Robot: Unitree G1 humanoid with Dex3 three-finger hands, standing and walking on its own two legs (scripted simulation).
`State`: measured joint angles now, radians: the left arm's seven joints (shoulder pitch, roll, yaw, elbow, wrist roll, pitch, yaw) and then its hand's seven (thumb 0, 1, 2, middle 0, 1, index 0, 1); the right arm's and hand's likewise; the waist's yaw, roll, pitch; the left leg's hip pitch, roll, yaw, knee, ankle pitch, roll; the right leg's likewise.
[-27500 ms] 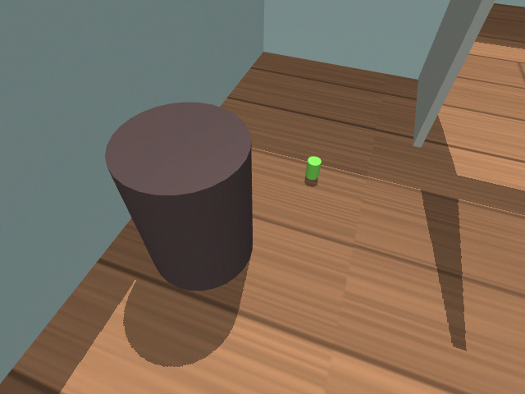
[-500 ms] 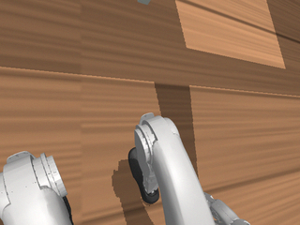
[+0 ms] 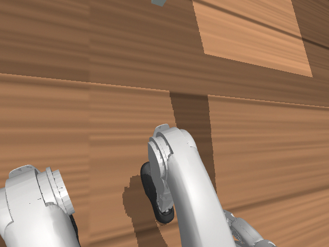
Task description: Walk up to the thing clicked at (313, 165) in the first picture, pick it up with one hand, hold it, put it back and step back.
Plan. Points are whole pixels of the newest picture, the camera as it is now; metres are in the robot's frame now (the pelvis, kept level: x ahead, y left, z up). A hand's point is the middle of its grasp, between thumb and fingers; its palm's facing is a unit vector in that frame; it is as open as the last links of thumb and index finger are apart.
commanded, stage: close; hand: left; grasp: from above
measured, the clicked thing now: out of the picture +0.47 +0.33 -0.25
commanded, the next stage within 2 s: settle in 1.52 s
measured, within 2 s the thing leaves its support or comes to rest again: neither
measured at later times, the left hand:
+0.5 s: hand out of the picture +0.45 +0.34 -0.21, palm faces -0.44 -0.14 -0.89, open 10.6 cm
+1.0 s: hand out of the picture +0.45 +0.34 -0.21, palm faces -0.44 -0.13 -0.89, open 10.9 cm
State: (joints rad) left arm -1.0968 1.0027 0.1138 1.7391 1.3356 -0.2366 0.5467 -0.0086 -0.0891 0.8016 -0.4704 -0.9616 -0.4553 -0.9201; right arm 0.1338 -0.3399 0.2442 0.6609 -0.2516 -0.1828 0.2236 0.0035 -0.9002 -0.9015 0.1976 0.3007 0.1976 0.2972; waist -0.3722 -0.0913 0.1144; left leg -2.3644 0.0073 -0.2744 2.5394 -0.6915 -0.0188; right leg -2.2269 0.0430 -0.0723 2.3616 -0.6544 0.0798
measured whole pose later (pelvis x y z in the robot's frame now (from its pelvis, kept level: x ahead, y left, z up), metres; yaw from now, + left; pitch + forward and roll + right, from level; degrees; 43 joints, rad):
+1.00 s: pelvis +0.00 +0.00 +0.00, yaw +0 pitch +28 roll -14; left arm -1.12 1.02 0.08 1.76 1.31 -0.25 0.55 -0.01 -0.10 0.71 -0.49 -0.88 -0.47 -0.84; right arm 0.14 -0.35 0.26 0.64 -0.25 -0.18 0.21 0.00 -0.90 -0.90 0.20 0.30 0.20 0.30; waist -0.37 -0.09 0.13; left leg -2.36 0.01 -0.28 2.53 -0.69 -0.02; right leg -2.23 0.04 -0.08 2.36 -0.65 0.08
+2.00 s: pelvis +0.00 +0.00 +0.01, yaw +0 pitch +30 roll -14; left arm -1.01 0.93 0.15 1.53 1.31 -0.19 0.47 0.00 -0.04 0.69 -0.72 -0.87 -0.57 -0.82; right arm 0.18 -0.34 0.20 0.65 -0.23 -0.16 0.21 0.00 -0.92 -0.91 0.20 0.30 0.20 0.30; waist -0.34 -0.06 0.09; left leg -2.38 0.00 -0.27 2.51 -0.68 -0.02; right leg -2.24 0.02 -0.07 2.34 -0.66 0.06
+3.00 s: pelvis +0.00 +0.00 +0.09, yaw +7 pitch +36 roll -9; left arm -0.76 0.69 0.04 1.01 1.11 -0.09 0.11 -0.01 0.00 0.57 -0.82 -0.73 -0.66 -0.67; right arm 0.22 -0.28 0.02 0.62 -0.05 0.05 0.09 0.01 -0.92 -0.91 0.20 0.30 0.20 0.30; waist -0.22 0.02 -0.11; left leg -2.17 0.01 -0.13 2.18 -0.65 0.00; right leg -2.07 -0.03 0.00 2.10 -0.65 0.07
